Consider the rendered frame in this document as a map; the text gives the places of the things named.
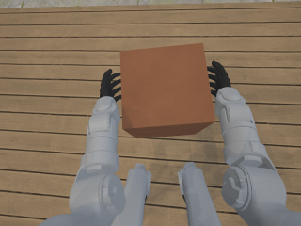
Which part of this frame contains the robot right thigh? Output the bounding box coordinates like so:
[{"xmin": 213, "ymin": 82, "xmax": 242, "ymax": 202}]
[{"xmin": 178, "ymin": 166, "xmax": 222, "ymax": 226}]

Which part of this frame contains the robot left shin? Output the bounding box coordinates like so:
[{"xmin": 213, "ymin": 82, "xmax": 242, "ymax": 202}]
[{"xmin": 127, "ymin": 163, "xmax": 147, "ymax": 178}]

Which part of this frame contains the robot right forearm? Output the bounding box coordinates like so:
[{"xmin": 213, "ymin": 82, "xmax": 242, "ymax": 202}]
[{"xmin": 215, "ymin": 87, "xmax": 287, "ymax": 203}]

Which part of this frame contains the robot left forearm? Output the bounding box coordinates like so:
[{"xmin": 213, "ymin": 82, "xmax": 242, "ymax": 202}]
[{"xmin": 69, "ymin": 96, "xmax": 121, "ymax": 210}]

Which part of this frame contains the carton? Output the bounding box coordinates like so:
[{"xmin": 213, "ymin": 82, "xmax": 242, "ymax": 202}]
[{"xmin": 119, "ymin": 43, "xmax": 215, "ymax": 139}]

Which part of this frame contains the left robot upper arm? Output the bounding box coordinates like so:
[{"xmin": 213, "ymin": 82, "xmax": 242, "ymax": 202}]
[{"xmin": 38, "ymin": 172, "xmax": 126, "ymax": 226}]

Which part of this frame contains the robot right hand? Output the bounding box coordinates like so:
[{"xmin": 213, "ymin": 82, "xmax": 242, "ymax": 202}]
[{"xmin": 207, "ymin": 61, "xmax": 231, "ymax": 97}]

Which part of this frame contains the robot left hand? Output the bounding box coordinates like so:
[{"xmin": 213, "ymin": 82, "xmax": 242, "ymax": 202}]
[{"xmin": 100, "ymin": 69, "xmax": 121, "ymax": 102}]

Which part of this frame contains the right robot upper arm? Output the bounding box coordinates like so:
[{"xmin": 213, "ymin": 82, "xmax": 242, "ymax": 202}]
[{"xmin": 221, "ymin": 164, "xmax": 301, "ymax": 226}]

